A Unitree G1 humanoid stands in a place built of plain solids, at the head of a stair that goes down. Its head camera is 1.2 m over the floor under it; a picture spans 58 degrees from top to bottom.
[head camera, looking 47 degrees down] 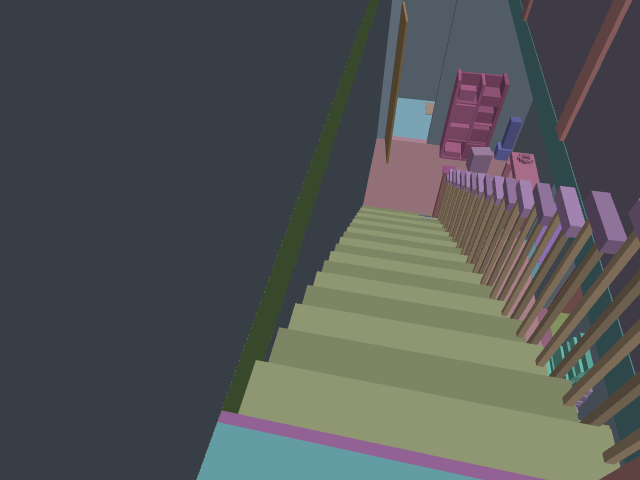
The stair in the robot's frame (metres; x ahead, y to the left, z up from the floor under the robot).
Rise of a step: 0.18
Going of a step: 0.25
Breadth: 1.15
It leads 12 degrees to the right of straight ahead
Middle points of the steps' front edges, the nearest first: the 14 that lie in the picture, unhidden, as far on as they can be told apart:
0.36 -0.29 0.00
0.60 -0.34 -0.18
0.85 -0.39 -0.36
1.10 -0.44 -0.55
1.34 -0.49 -0.73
1.59 -0.54 -0.91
1.83 -0.59 -1.09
2.08 -0.65 -1.27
2.33 -0.70 -1.46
2.57 -0.75 -1.64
2.82 -0.80 -1.82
3.06 -0.85 -2.00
3.31 -0.90 -2.18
3.56 -0.95 -2.37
